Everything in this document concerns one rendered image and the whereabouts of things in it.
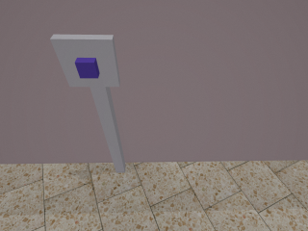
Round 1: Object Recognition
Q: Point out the panel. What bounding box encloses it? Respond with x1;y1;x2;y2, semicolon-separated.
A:
50;34;126;173

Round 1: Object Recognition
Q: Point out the button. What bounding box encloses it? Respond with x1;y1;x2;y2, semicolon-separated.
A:
75;58;100;79

